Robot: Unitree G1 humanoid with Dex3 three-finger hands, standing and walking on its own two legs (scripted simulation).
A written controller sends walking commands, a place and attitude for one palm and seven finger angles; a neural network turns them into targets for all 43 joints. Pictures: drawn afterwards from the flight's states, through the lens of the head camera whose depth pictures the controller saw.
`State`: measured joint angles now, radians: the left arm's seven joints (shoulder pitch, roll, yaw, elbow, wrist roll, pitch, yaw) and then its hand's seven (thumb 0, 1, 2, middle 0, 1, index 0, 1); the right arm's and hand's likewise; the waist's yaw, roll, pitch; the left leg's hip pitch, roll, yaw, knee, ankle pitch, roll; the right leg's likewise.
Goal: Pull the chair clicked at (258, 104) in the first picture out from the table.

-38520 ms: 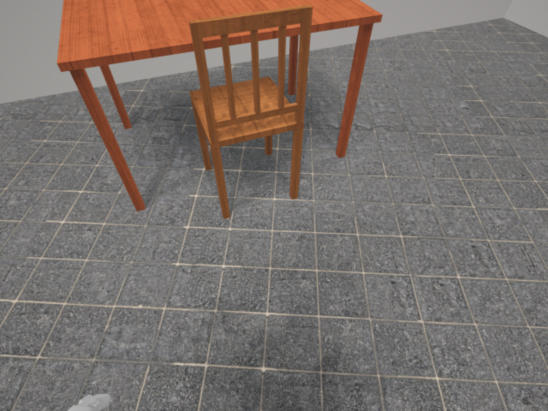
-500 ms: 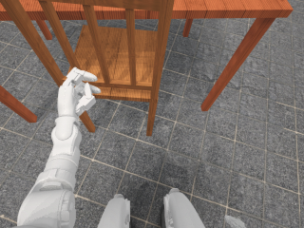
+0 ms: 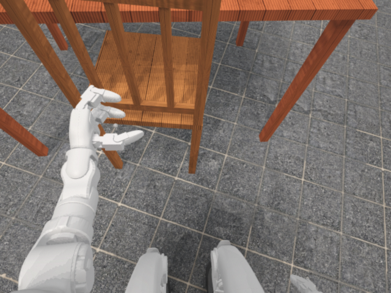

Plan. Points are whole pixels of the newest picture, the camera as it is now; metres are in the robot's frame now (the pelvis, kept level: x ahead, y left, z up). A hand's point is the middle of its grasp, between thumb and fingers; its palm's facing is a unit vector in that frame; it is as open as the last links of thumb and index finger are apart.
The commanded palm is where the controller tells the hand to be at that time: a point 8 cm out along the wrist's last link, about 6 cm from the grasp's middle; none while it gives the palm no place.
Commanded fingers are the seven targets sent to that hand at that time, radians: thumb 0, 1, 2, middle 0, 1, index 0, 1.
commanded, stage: open the thumb and straighten the fingers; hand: left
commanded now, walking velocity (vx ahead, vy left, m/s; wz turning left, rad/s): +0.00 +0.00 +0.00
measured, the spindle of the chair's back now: (126, 63) +0.60 +0.14 +0.03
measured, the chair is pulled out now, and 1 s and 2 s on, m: -0.08 -0.08 -0.08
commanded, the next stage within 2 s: draw the fingers out of the gap in 0.42 s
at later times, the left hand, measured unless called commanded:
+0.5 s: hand (111, 124) +0.45 +0.16 +0.02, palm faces +0.04 -1.00 -0.05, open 17.3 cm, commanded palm +0.42 +0.21 +0.03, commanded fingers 0.00 -0.55 0.20 0.00 0.00 0.00 0.00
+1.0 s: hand (111, 155) +0.38 +0.15 +0.02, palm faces +0.02 -1.00 -0.05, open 17.5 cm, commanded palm +0.34 +0.20 +0.03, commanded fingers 0.00 -0.55 0.20 0.00 0.00 0.00 0.00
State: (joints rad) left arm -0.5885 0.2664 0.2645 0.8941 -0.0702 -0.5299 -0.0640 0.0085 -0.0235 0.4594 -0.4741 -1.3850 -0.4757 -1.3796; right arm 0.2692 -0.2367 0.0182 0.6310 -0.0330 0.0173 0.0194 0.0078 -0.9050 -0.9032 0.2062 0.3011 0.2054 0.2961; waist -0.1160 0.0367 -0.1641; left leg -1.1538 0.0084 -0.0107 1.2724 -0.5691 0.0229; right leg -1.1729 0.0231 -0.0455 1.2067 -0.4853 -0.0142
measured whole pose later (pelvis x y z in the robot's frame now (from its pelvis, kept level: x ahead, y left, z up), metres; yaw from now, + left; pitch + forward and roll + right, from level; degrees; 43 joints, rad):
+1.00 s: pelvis +0.01 +0.00 +0.01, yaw +0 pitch +23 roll -2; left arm -0.27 0.19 0.15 0.59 -0.11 -0.51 -0.07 -0.02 -0.55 0.20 0.00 0.00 0.00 0.00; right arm 0.23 -0.23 0.01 0.59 -0.02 -0.01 0.02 0.01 -0.90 -0.90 0.21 0.30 0.21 0.30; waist -0.07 0.03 -0.17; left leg -1.07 0.00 -0.01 1.23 -0.57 0.03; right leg -1.09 0.02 -0.04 1.17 -0.49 -0.01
